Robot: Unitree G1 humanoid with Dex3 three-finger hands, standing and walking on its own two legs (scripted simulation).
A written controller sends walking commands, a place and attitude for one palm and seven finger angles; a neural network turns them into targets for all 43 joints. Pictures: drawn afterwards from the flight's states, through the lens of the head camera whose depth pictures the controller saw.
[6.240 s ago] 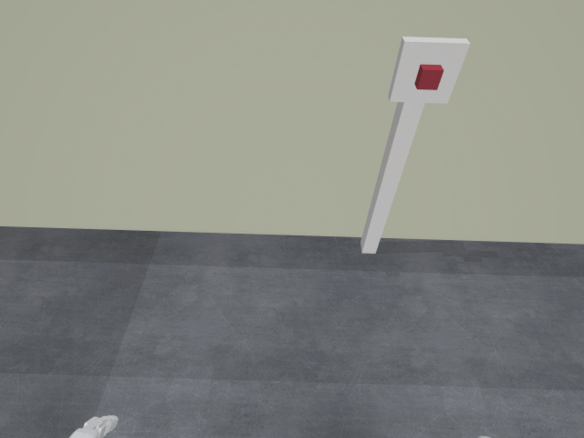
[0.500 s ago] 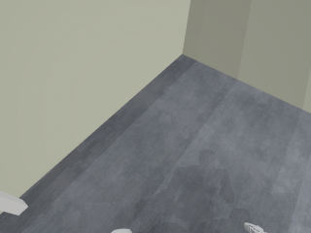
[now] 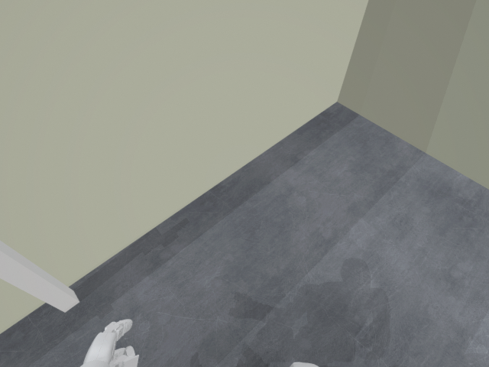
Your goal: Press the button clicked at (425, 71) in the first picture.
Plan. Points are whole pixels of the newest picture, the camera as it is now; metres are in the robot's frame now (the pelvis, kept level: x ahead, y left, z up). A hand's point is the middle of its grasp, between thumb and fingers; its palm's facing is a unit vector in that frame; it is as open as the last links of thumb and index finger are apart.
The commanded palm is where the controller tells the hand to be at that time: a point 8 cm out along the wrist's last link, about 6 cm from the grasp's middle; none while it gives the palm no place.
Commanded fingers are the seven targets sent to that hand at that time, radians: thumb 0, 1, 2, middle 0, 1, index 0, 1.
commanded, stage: turn to face it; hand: left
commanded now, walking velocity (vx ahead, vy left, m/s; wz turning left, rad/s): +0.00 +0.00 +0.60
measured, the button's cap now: out of the picture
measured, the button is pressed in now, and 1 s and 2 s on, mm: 0 0 0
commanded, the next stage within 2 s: take the last steps up to it in 1.10 s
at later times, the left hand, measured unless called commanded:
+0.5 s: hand out of the picture -0.04 +0.21 -0.17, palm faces +0.36 -0.89 -0.27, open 7.4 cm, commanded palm none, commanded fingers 0.00 0.90 0.90 -0.20 -0.30 -0.20 -0.30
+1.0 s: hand out of the picture -0.02 +0.23 -0.15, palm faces +0.55 -0.79 -0.27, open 7.4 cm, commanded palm none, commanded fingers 0.00 0.90 0.90 -0.20 -0.30 -0.20 -0.30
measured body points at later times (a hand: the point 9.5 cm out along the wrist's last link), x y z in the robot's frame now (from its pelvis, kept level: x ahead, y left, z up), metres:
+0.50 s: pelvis -0.01 -0.01 -0.01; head +0.03 +0.01 +0.44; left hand -0.06 +0.25 -0.15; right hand +0.17 -0.24 -0.14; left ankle -0.05 +0.11 -0.72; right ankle +0.00 -0.14 -0.74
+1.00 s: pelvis -0.01 +0.00 +0.00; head +0.02 +0.00 +0.45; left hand -0.05 +0.27 -0.13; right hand +0.18 -0.18 -0.15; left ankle -0.04 +0.11 -0.74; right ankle +0.06 -0.11 -0.72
